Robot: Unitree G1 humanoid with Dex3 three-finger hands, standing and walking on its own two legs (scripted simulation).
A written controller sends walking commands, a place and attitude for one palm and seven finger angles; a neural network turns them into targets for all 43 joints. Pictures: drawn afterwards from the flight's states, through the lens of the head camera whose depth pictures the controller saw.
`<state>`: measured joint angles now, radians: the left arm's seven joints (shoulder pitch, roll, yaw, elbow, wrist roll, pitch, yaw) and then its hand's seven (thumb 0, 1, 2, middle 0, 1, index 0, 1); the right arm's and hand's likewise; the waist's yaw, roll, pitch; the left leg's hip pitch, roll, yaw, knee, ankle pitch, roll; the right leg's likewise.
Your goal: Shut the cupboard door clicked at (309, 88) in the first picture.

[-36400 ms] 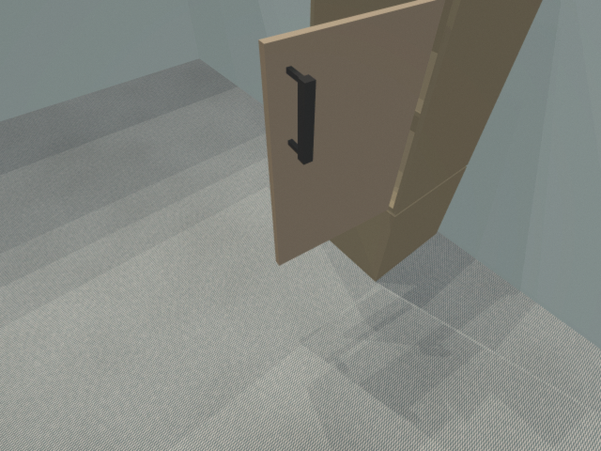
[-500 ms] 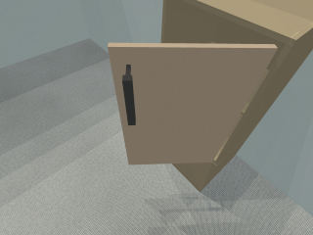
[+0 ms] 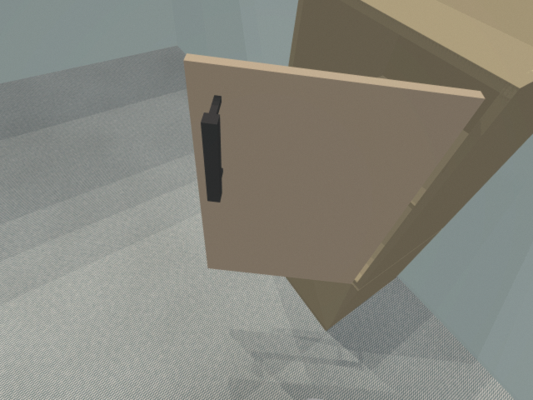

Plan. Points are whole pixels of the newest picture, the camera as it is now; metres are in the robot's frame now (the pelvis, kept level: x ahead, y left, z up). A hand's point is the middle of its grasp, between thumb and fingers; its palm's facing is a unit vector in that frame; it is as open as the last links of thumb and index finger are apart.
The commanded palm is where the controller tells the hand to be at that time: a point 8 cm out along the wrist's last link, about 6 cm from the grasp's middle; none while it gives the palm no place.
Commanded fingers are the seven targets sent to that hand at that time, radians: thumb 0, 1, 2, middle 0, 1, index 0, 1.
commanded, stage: shuffle to correct the standing spot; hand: left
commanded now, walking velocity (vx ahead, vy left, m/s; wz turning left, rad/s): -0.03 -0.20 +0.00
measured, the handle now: (215, 152) +0.44 +0.12 +0.12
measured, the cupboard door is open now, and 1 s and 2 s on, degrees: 51 51 51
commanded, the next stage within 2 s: come to a stop and stand still in 0.10 s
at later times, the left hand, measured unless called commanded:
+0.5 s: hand out of the picture +0.03 +0.09 -0.19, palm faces +0.08 -0.98 -0.16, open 7.3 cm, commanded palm none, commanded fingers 0.00 0.90 0.90 -0.20 -0.30 -0.20 -0.30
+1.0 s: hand out of the picture +0.00 +0.09 -0.17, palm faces +0.03 -0.97 -0.23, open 7.4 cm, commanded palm none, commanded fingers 0.00 0.90 0.90 -0.20 -0.30 -0.20 -0.30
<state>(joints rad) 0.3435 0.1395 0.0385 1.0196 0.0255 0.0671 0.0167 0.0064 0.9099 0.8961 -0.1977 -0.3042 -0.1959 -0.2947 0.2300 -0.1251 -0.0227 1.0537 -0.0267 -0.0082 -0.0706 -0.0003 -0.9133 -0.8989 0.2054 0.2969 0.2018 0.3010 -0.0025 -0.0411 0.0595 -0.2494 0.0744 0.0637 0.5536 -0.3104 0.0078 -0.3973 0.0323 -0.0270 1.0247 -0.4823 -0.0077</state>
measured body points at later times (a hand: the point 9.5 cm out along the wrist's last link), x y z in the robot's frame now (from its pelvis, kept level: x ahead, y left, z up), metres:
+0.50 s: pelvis -0.01 -0.09 -0.01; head +0.02 -0.05 +0.44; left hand +0.03 +0.14 -0.18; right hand +0.05 -0.32 -0.14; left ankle -0.01 -0.02 -0.74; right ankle -0.01 -0.23 -0.74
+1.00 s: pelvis -0.02 -0.09 +0.00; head -0.04 -0.09 +0.45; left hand +0.00 +0.15 -0.15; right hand +0.02 -0.33 -0.15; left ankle -0.01 -0.02 -0.74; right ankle -0.01 -0.23 -0.74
